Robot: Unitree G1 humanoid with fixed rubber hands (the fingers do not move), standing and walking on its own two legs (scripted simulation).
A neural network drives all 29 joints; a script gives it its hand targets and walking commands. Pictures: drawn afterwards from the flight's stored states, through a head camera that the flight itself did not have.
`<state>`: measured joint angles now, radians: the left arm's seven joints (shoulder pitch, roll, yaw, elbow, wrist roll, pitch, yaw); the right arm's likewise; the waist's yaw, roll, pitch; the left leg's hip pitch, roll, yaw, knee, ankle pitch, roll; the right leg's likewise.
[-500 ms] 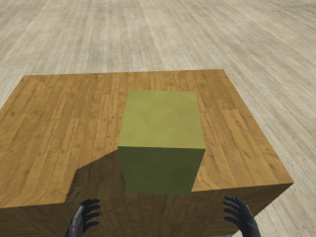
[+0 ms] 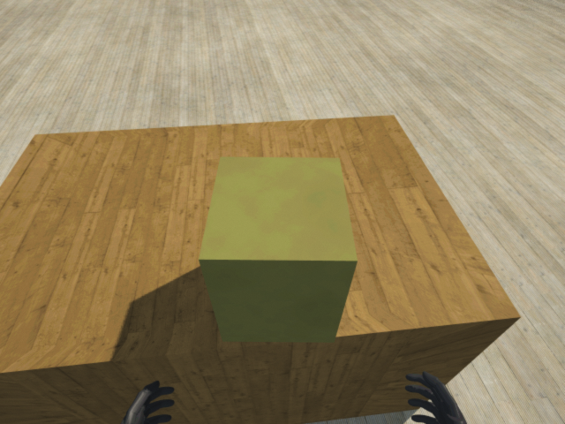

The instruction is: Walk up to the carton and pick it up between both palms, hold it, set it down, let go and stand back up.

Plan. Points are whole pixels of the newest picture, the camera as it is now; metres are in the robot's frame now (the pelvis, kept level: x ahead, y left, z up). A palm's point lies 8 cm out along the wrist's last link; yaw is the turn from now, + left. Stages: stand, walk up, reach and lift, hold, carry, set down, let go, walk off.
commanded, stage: let go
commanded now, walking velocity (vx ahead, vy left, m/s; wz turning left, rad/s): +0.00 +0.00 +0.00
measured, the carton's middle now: (279, 252) +0.41 +0.03 +0.00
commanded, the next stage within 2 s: stand in 0.42 s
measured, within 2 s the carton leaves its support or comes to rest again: neither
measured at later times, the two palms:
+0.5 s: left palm out of the picture +0.15 +0.23 -0.09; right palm out of the picture +0.14 -0.23 -0.09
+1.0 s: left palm out of the picture +0.02 +0.25 -0.14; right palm out of the picture -0.03 -0.22 -0.14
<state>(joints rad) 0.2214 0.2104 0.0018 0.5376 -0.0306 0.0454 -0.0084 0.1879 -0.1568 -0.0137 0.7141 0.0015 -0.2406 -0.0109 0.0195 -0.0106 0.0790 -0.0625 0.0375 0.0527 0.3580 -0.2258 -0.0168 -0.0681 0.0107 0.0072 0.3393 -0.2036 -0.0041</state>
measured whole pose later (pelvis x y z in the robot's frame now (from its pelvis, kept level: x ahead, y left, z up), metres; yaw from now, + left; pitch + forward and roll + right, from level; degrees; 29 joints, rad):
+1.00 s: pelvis -0.02 +0.02 -0.01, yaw -2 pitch +0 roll +0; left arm 0.35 0.18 0.02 0.87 0.03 -0.01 0.01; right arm 0.35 -0.20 -0.04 0.99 -0.02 0.01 0.01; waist -0.01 -0.01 -0.02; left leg -0.22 0.02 0.10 0.47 -0.25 0.02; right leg -0.24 -0.01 0.06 0.45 -0.21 0.03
